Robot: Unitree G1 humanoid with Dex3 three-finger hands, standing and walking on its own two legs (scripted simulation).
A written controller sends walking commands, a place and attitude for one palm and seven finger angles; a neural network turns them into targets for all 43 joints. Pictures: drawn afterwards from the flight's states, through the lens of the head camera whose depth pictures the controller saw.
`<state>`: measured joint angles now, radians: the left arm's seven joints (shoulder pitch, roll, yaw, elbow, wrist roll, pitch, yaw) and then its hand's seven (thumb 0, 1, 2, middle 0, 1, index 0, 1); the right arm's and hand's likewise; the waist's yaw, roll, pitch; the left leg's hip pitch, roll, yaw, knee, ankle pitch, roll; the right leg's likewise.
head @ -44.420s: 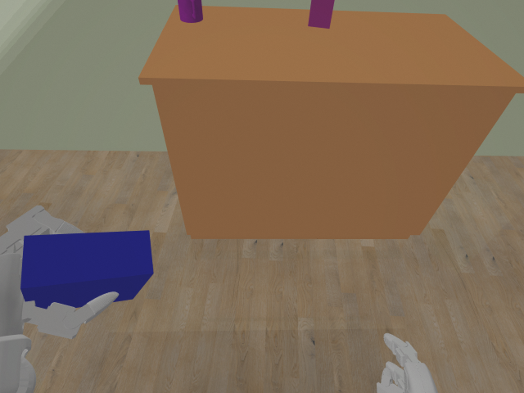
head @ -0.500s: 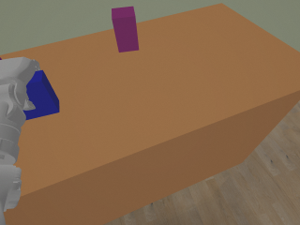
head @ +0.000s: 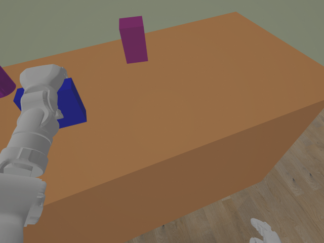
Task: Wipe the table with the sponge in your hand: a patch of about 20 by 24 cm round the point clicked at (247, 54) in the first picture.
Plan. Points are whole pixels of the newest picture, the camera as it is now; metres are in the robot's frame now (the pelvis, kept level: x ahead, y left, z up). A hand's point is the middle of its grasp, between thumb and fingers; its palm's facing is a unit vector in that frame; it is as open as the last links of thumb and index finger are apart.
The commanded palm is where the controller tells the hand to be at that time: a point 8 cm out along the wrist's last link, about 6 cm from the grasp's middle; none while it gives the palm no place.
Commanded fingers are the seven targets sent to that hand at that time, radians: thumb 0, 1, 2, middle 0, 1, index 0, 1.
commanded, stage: wipe back along the middle lane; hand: left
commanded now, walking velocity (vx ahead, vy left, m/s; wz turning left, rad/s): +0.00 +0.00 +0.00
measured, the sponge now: (57, 111) +0.40 +0.32 +0.10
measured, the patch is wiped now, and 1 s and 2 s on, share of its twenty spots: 0.60 0.70 0.85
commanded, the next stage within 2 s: slide across to the third lane in 1.56 s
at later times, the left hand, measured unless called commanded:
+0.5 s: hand (54, 110) +0.37 +0.29 +0.14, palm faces -0.03 +0.02 -1.00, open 9.7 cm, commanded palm +0.34 +0.29 +0.18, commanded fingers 0.00 0.10 1.30 -1.20 -1.60 -1.20 -1.60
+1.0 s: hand (50, 122) +0.33 +0.29 +0.14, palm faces +0.05 +0.00 -1.00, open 9.6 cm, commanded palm +0.29 +0.27 +0.17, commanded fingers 0.00 0.10 1.30 -1.20 -1.60 -1.20 -1.60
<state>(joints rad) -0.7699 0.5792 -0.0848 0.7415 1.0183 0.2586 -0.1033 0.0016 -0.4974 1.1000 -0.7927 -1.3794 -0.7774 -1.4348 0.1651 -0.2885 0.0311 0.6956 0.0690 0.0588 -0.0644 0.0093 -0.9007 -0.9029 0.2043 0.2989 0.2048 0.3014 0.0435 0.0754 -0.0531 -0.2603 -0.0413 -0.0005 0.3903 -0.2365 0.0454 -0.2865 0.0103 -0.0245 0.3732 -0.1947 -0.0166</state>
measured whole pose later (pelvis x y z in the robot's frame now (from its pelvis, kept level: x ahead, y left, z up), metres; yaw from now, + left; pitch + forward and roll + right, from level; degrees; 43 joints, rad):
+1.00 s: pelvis +0.00 +0.00 +0.00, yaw -1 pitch +2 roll +0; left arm -0.33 0.53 -0.10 0.17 0.95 0.47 -0.09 0.02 -0.47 1.09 -0.74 -1.44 -0.74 -1.48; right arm 0.08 -0.30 0.05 0.66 0.07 0.09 -0.04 0.01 -0.90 -0.90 0.20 0.30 0.20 0.30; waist 0.09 0.11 -0.05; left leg -0.17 -0.04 0.02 0.40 -0.26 0.04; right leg -0.22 0.02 0.00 0.41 -0.22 -0.02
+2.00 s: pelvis -0.02 -0.02 +0.00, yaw -1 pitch -2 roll +0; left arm -0.21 0.43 -0.27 -0.11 1.00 0.68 -0.13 0.01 -0.48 1.07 -0.71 -1.46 -0.79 -1.40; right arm -0.01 -0.28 0.09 0.66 0.06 0.08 -0.01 0.02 -0.90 -0.90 0.20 0.30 0.20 0.30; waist 0.14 0.13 -0.04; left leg -0.12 -0.03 0.01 0.41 -0.25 0.03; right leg -0.17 0.02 -0.01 0.44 -0.23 -0.04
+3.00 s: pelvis -0.02 -0.05 +0.00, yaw -1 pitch +0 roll +1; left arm -0.57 0.39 -0.24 0.42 0.97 0.58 -0.10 -0.01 -0.50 1.07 -0.75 -1.42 -0.83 -1.36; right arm 0.08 -0.29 0.06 0.72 0.06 0.07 -0.06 0.01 -0.90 -0.90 0.20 0.30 0.20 0.30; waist 0.07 0.09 -0.06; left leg -0.17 0.00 0.01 0.40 -0.23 -0.01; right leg -0.23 0.06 -0.02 0.44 -0.21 -0.08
